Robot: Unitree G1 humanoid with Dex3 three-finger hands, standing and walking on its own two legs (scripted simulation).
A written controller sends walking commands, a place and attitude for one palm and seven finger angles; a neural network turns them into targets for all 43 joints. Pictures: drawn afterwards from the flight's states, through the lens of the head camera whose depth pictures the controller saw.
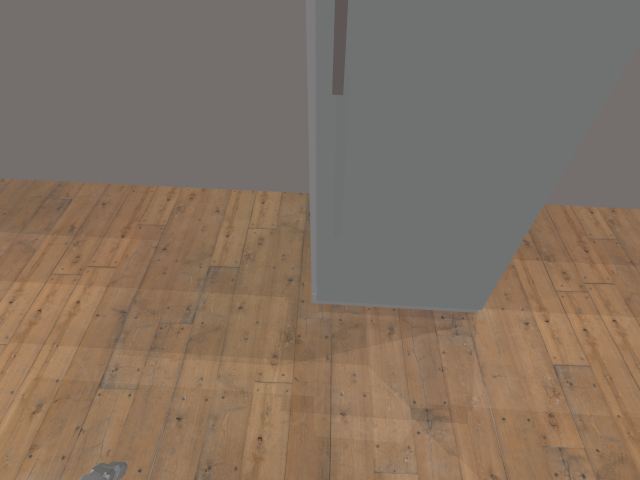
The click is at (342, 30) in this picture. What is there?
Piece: fridge door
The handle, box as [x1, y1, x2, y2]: [332, 0, 347, 94]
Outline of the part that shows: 335,0 332,94 342,94 347,0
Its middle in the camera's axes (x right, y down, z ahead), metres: +0.03 -0.40 +0.63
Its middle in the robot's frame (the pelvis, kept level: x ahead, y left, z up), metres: +0.77 +0.01 +0.28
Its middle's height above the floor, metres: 1.05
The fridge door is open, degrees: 0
